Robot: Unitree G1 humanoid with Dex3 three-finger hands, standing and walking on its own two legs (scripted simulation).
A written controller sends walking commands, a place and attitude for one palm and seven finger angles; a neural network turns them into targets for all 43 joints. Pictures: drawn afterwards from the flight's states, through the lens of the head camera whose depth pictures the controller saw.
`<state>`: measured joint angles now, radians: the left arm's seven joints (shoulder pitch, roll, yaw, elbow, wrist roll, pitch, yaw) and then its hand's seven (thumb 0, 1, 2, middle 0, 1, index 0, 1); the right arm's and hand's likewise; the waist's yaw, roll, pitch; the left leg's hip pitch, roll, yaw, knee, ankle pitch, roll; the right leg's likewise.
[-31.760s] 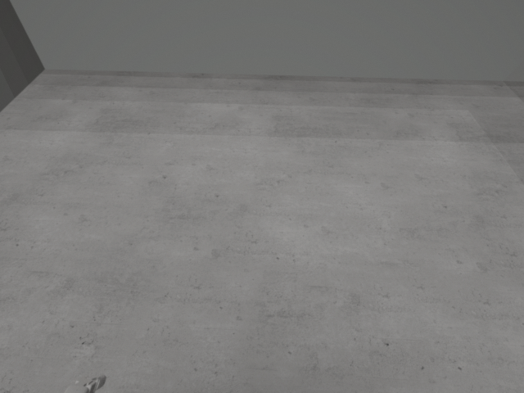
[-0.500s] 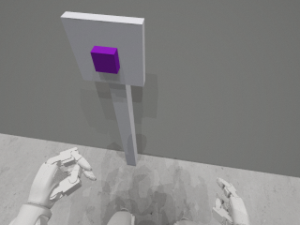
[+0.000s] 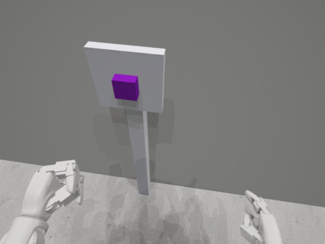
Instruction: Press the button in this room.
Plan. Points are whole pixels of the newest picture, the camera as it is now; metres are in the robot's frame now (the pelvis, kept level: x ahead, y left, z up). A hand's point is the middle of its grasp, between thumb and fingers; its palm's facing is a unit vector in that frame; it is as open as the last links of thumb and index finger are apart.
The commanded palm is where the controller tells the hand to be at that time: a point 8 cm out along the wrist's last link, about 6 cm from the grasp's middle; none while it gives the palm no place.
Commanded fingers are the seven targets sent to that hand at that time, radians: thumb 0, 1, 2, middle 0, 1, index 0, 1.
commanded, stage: raise the hand and make a fist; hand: left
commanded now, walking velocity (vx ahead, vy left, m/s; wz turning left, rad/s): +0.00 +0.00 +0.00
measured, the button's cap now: (126, 86) +0.48 +0.14 +0.14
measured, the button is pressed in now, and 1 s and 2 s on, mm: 0 0 0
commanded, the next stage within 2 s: aim a knuckle at the button in 0.78 s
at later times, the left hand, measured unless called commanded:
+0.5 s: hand (63, 166) +0.23 +0.21 +0.13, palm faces -0.04 -1.00 -0.07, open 3.1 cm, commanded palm +0.20 +0.26 +0.13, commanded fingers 0.00 0.90 0.90 -1.30 -1.50 -1.30 -1.50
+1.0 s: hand (75, 172) +0.22 +0.19 +0.13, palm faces -0.03 -1.00 -0.06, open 3.1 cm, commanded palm +0.21 +0.24 +0.13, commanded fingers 0.00 0.90 0.90 -1.30 -1.50 -1.30 -1.50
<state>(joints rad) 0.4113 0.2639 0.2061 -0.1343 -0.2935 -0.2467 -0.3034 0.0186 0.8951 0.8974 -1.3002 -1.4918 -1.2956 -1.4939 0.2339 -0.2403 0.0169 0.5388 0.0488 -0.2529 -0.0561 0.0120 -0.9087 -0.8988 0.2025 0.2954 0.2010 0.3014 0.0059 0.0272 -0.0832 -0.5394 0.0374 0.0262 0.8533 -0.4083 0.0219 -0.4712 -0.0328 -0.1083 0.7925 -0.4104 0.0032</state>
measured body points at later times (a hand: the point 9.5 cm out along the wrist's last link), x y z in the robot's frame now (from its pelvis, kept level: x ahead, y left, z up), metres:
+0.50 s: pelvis +0.00 +0.00 +0.02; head -0.01 -0.01 +0.47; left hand +0.23 +0.27 +0.14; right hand +0.18 -0.23 -0.04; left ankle +0.02 +0.10 -0.70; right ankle +0.00 -0.12 -0.70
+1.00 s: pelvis -0.01 -0.02 +0.02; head -0.02 -0.03 +0.47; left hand +0.22 +0.24 +0.14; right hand +0.18 -0.25 -0.04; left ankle +0.02 +0.10 -0.70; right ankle +0.00 -0.12 -0.70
